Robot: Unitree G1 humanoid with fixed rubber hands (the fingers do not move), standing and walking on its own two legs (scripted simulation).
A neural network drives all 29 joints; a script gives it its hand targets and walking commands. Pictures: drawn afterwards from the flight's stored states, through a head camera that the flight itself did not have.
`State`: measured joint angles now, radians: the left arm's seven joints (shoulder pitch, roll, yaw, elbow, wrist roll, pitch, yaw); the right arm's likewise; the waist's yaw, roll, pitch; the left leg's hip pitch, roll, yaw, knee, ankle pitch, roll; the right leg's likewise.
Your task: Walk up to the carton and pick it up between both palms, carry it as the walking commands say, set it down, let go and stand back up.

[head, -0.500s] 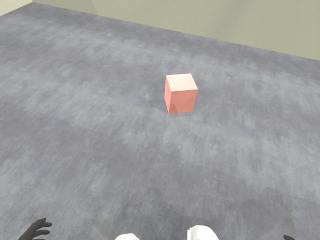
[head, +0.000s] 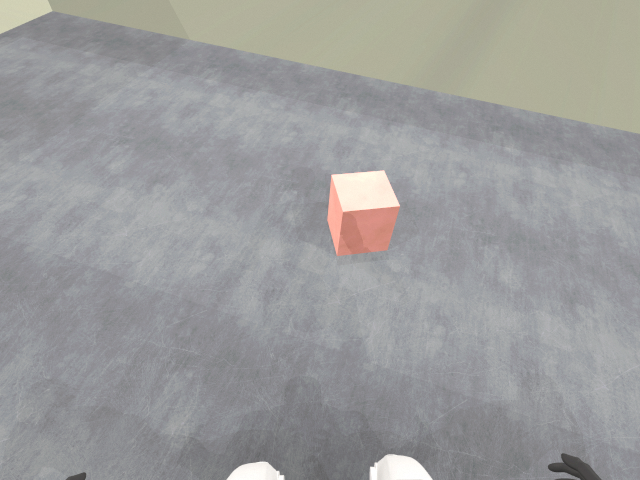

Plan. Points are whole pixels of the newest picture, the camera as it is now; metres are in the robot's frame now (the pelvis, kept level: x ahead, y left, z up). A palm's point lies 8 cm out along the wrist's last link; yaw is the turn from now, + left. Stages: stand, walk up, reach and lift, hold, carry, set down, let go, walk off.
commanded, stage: walk up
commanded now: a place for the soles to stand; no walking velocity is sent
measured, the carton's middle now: (360, 213) +1.12 -0.17 -0.60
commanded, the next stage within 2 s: none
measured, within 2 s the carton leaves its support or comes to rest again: neither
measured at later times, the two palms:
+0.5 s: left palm (119, 381) +0.25 +0.29 -0.07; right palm (578, 378) +0.26 -0.36 -0.06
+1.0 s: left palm (150, 272) +0.44 +0.30 -0.07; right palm (547, 321) +0.36 -0.36 -0.07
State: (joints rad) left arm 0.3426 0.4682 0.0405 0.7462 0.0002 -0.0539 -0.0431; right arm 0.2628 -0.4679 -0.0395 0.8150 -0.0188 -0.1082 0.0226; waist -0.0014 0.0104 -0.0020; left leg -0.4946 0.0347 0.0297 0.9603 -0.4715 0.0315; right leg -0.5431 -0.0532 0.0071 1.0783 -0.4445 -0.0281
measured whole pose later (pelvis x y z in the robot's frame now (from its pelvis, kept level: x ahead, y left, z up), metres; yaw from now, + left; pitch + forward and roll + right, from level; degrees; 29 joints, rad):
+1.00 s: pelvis +0.31 -0.03 +0.01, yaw -3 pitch +0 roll +0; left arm 0.25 0.48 0.04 0.75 0.00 -0.08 -0.04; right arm 0.32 -0.46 -0.04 0.82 -0.02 -0.10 0.02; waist 0.00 -0.01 0.04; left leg -0.41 0.07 0.07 0.98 -0.49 0.03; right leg -0.53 -0.02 -0.01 0.82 -0.29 -0.03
